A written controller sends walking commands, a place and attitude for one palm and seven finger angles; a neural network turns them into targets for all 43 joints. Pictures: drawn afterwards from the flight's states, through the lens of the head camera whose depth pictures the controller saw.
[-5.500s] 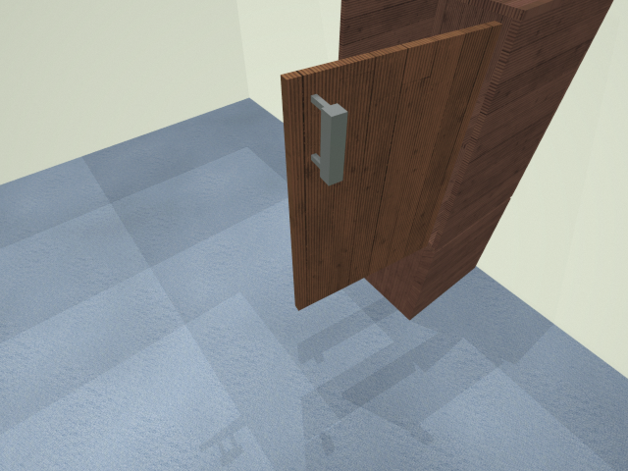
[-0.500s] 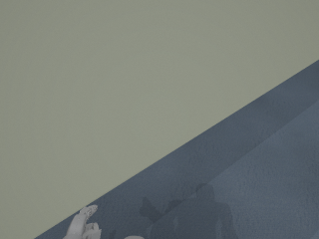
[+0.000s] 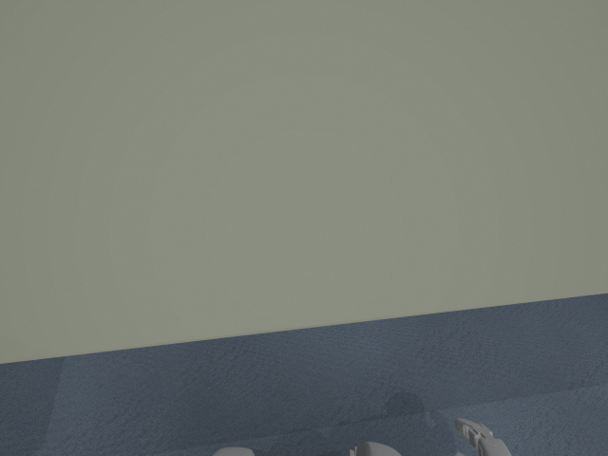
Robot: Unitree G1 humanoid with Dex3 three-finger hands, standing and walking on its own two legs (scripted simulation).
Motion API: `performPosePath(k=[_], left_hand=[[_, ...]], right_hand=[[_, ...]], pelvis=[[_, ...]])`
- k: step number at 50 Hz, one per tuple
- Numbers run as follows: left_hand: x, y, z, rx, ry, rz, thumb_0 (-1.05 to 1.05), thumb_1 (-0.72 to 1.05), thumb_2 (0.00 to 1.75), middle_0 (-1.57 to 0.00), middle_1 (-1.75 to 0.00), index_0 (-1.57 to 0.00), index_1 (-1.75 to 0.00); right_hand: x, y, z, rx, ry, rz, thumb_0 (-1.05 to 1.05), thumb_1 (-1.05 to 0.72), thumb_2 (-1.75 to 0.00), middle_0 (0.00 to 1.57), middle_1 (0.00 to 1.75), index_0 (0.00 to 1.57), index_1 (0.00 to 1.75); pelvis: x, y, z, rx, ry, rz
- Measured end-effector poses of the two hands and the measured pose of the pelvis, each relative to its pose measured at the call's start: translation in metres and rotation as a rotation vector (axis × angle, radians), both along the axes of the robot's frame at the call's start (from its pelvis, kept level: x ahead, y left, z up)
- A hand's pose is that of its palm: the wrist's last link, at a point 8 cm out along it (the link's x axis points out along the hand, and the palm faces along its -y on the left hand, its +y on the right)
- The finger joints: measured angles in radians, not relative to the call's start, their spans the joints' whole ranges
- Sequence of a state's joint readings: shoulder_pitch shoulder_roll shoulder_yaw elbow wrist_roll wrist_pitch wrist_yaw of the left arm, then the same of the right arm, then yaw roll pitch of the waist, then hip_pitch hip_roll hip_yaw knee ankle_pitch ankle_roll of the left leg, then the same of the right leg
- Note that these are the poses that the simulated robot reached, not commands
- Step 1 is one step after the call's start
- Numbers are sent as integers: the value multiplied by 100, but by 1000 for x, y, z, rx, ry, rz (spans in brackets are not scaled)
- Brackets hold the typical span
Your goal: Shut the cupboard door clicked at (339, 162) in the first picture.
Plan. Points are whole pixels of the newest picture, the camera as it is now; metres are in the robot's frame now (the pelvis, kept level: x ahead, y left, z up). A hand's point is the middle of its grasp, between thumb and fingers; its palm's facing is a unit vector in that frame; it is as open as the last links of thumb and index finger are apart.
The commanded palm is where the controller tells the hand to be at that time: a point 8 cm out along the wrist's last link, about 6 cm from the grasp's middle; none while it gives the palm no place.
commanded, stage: turn to face it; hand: left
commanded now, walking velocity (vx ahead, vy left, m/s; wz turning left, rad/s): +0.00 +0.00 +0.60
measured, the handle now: out of the picture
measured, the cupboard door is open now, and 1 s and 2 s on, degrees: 82 82 82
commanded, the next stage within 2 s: none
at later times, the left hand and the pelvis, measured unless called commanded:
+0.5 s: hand out of the picture +0.04 +0.14 -0.14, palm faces +0.32 -0.91 -0.25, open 7.3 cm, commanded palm none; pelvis +0.02 -0.07 +0.02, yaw +19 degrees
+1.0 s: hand out of the picture +0.01 +0.16 -0.15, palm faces +0.57 -0.77 -0.28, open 7.4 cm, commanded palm none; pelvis +0.04 -0.07 +0.00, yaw +35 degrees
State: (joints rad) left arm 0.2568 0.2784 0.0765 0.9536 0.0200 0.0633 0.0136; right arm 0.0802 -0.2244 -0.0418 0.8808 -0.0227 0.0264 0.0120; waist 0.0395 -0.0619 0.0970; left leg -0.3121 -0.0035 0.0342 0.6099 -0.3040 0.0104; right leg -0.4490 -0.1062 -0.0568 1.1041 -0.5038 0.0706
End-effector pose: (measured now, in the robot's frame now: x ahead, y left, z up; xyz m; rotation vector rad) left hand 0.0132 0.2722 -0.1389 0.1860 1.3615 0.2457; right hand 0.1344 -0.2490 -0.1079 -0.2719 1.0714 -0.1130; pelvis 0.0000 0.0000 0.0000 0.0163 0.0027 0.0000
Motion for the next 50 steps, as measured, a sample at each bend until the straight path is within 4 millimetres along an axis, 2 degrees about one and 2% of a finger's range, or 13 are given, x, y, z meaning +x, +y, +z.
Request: performPosePath(k=[6, 12, 14, 18, 23, 27, 32, 35, 38, 43, 47, 50], left_hand=[[33, -16, 19, 5, -125, 17, 0, 91, 90, -20, -30, -20, -29], [52, -47, 26, 45, -218, 30, 0, 91, 90, -20, -30, -20, -29], [48, -59, 31, 51, -224, 47, 0, 91, 90, -20, -30, -20, -29], [33, -78, 37, 39, -198, 106, 0, 90, 90, -20, -30, -20, -30], [11, -92, 34, 14, -168, 188, 0, 91, 90, -20, -30, -20, -30], [-14, -89, 26, 4, -148, 263, 0, 92, 90, -20, -30, -21, -30], [-56, -76, 1, -19, -99, 365, 0, 91, 90, -20, -30, -20, -30], [-73, -68, -7, -20, -53, 410, 0, 91, 90, -20, -30, -20, -30], [-75, -64, -1, -13, -59, 442, 0, 91, 90, -20, -30, -20, -29], [-62, -62, 16, 14, -127, 472, 0, 91, 90, -20, -30, -20, -29], [-48, -70, 25, 49, -170, 487, 0, 91, 90, -20, -30, -20, -29], [-43, -81, 27, 87, -200, 504, 0, 91, 90, -20, -30, -20, -29]], right_hand=[[-11, -1, -8, 34, 76, 33, 1, -90, -90, 20, 29, 20, 30], [-15, -29, -34, 75, 137, 34, 1, -90, -90, 20, 30, 20, 30], [-14, -38, -37, 75, 162, 45, 1, -90, -90, 20, 29, 20, 30], [-6, -49, -29, 69, 199, 77, 1, -91, -90, 20, 29, 20, 30], [13, -48, -18, 53, 217, 139, 1, -91, -90, 19, 29, 19, 30], [37, -33, -15, 31, 208, 223, 1, -91, -90, 19, 29, 19, 30], [74, 2, -15, 4, 120, 333, 1, -91, -90, 19, 29, 19, 30], [84, 18, -11, -5, 77, 376, 1, -91, -90, 19, 29, 20, 30], [87, 24, -4, -15, 71, 406, 1, -91, -90, 20, 29, 20, 30], [89, 25, -5, -13, 106, 452, 1, -91, -90, 20, 29, 20, 30], [95, 17, -15, 3, 141, 476, 1, -90, -90, 20, 29, 20, 30], [105, 8, -29, 20, 160, 489, 1, -90, -90, 20, 29, 20, 30]], pelvis=[[3, -14, 8, -18, 5, 68], [10, -44, -2, -1, 12, 135], [11, -51, 0, 3, 4, 171], [17, -59, 10, 27, 1, 225], [23, -66, 17, 42, 5, 298], [23, -63, 14, 34, 4, 355], [20, -48, -1, 2, 3, 420], [18, -45, -3, 5, 1, 445], [20, -45, 3, -5, 5, 473], [25, -50, 10, -18, 7, 525], [33, -62, 9, -19, 9, 569], [42, -74, 1, -7, 14, 605]])
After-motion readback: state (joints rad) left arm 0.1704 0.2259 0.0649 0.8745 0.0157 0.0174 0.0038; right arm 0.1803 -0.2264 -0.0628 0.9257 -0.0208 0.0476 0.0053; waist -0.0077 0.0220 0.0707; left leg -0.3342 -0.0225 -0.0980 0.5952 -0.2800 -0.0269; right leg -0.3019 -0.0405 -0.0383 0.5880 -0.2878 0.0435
